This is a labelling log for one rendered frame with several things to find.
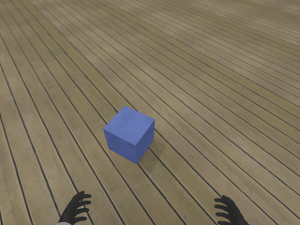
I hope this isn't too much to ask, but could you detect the carton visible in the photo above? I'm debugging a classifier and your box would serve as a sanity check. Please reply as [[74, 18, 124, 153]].
[[103, 106, 155, 164]]

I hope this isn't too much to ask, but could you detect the left robot hand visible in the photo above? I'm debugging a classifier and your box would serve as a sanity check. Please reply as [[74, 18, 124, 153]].
[[58, 190, 92, 225]]

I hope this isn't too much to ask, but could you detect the right robot hand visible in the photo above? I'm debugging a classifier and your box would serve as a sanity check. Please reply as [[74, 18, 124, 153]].
[[214, 195, 247, 225]]

